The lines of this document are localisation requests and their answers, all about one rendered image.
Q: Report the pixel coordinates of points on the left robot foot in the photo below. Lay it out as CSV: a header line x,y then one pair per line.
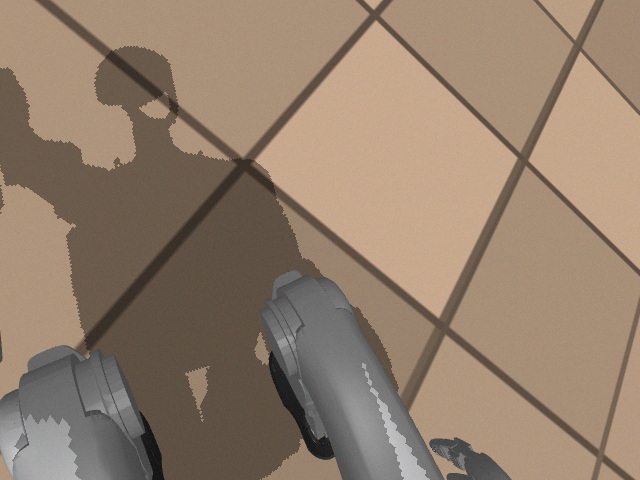
x,y
152,450

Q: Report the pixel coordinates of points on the right robot foot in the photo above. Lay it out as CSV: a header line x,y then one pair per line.
x,y
321,448

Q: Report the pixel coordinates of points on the right robot hand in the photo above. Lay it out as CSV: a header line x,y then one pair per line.
x,y
478,466

